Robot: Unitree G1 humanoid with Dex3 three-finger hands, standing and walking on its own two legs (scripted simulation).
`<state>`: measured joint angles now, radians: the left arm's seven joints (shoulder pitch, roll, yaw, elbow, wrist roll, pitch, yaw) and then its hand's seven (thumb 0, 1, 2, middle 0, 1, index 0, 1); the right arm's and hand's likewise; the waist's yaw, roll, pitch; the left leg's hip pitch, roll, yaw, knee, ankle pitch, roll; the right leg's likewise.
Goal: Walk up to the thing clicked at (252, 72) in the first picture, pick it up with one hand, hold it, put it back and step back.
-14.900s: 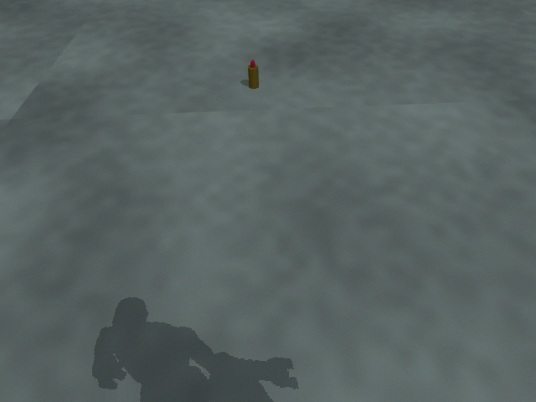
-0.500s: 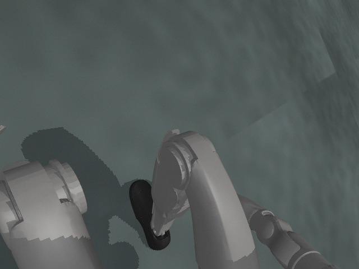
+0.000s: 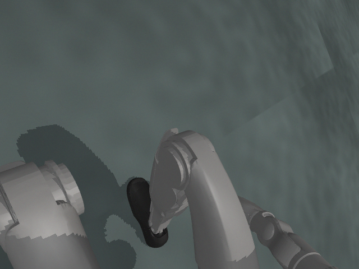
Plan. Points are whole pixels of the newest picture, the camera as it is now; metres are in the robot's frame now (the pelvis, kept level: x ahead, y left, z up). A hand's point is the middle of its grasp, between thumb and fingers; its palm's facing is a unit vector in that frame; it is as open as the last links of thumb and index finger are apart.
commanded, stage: settle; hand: left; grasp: from the side
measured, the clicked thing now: out of the picture +0.43 +0.27 -0.19
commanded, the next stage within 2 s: lift in 1.78 s
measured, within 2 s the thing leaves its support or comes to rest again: leaves its support in 0.20 s
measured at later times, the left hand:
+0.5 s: hand out of the picture +0.40 +0.30 -0.10, palm faces +0.28 -0.96 -0.03, open 9.9 cm
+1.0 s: hand out of the picture +0.39 +0.30 -0.01, palm faces +0.28 -0.96 -0.07, open 9.8 cm
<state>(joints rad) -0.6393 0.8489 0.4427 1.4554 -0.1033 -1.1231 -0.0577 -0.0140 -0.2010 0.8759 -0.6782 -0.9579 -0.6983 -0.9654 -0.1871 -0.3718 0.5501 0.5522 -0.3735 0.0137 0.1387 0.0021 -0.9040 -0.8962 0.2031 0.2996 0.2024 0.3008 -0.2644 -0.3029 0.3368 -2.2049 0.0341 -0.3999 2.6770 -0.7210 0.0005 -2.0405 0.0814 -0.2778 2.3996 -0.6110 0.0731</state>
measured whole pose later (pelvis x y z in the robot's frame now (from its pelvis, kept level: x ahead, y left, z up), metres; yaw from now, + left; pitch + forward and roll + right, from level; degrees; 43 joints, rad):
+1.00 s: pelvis +0.02 -0.02 +0.05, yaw +9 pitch +28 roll -9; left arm -0.49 0.49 0.34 0.80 -0.17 -0.61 -0.19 -0.01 -0.35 1.09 -0.70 -1.04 -0.72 -1.04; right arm 0.03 -0.29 0.13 0.65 -0.11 0.06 0.09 0.01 -0.90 -0.89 0.20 0.30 0.20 0.30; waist -0.13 -0.04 -0.03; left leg -2.24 0.03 -0.17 2.44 -0.70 -0.01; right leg -2.15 0.00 -0.12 2.34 -0.69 0.02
